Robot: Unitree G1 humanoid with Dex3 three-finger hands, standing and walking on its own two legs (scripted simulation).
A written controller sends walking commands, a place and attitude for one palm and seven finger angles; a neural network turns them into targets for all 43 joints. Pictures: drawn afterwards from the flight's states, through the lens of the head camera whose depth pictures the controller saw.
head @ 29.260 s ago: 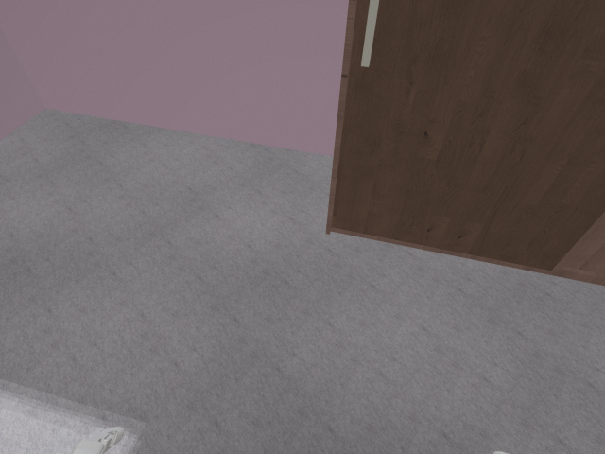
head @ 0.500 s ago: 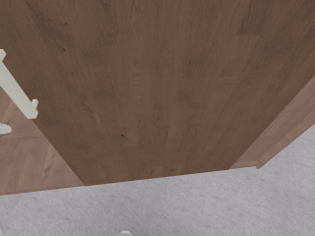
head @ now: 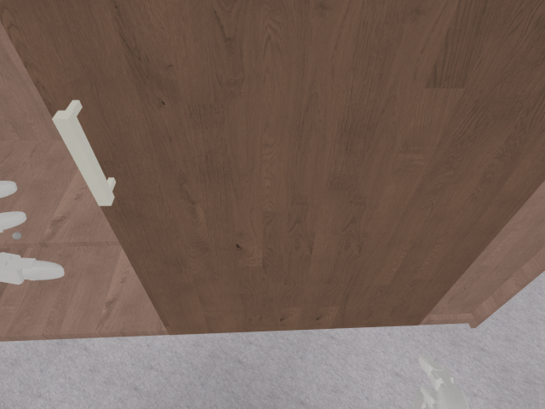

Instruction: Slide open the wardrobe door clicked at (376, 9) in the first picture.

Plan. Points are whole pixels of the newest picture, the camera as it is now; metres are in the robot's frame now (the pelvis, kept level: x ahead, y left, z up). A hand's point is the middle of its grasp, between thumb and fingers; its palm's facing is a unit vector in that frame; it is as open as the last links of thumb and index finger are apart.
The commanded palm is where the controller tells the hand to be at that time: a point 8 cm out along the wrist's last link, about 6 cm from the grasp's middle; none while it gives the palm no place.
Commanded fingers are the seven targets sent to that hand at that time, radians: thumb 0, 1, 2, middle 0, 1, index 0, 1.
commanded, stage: slip the hand off the handle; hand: left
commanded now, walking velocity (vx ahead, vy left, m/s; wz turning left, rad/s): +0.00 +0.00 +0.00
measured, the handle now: (91, 155) +0.45 +0.35 +0.13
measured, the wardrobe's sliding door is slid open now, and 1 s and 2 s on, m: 0.66 0.66 0.66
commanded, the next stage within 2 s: draw the hand back to the body in 0.08 s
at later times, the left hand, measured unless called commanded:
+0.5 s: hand (29, 245) +0.25 +0.32 +0.15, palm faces +0.13 -0.99 -0.07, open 14.7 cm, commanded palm +0.20 +0.37 +0.14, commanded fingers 0.00 -0.55 0.20 -0.25 -1.15 -0.25 -1.15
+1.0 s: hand (17, 276) +0.21 +0.30 +0.16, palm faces +0.51 -0.79 -0.34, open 12.8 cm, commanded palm +0.16 +0.33 +0.17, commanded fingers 0.00 0.21 0.57 -0.22 -0.70 -0.22 -0.70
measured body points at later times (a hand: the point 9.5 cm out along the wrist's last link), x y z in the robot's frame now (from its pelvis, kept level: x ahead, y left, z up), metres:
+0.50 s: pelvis +0.00 -0.02 +0.00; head -0.02 -0.02 +0.45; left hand +0.24 +0.38 +0.15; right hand +0.16 -0.27 -0.07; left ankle +0.06 +0.10 -0.72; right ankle -0.03 -0.12 -0.72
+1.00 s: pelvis +0.00 +0.00 +0.01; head -0.02 +0.00 +0.46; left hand +0.18 +0.34 +0.18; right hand +0.19 -0.21 -0.06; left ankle +0.06 +0.10 -0.72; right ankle -0.03 -0.12 -0.72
